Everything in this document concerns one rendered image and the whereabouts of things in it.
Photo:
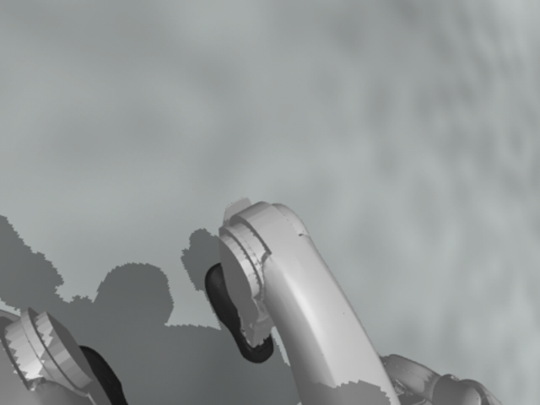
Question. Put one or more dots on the left robot foot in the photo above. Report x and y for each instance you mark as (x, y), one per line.
(105, 375)

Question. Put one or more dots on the right robot arm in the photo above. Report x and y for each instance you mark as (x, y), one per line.
(451, 390)

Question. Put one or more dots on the right robot hand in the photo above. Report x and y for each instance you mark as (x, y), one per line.
(415, 380)

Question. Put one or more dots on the right robot foot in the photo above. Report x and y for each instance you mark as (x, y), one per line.
(228, 314)

